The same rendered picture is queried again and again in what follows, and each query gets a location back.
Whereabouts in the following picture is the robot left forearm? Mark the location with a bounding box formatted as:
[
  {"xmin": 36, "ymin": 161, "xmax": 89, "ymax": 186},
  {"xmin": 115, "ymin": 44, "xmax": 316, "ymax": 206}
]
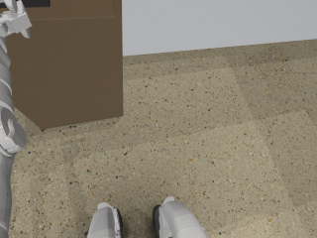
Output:
[{"xmin": 0, "ymin": 36, "xmax": 15, "ymax": 114}]

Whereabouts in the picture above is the cabinet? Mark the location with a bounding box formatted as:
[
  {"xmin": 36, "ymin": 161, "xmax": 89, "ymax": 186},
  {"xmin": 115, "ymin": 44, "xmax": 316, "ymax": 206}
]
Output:
[{"xmin": 5, "ymin": 0, "xmax": 124, "ymax": 130}]

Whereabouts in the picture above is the right robot shin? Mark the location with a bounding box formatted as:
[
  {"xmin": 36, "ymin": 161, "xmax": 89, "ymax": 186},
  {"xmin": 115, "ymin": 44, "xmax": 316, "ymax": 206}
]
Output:
[{"xmin": 158, "ymin": 196, "xmax": 174, "ymax": 238}]

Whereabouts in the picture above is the left robot upper arm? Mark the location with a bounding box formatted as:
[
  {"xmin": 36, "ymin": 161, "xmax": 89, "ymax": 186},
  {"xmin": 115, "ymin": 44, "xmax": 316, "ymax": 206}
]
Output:
[{"xmin": 0, "ymin": 106, "xmax": 27, "ymax": 238}]

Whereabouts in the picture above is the drawer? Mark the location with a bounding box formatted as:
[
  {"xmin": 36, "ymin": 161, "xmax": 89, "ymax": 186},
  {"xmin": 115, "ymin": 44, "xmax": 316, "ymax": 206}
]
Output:
[{"xmin": 0, "ymin": 0, "xmax": 113, "ymax": 20}]

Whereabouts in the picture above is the robot left hand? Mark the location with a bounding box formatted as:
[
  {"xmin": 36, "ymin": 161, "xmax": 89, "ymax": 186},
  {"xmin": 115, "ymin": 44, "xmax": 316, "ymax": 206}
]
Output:
[{"xmin": 0, "ymin": 0, "xmax": 33, "ymax": 42}]

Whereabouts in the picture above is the robot left thigh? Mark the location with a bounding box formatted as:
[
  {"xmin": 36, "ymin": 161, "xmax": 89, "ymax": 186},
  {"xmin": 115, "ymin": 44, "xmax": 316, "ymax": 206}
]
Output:
[{"xmin": 87, "ymin": 206, "xmax": 121, "ymax": 238}]

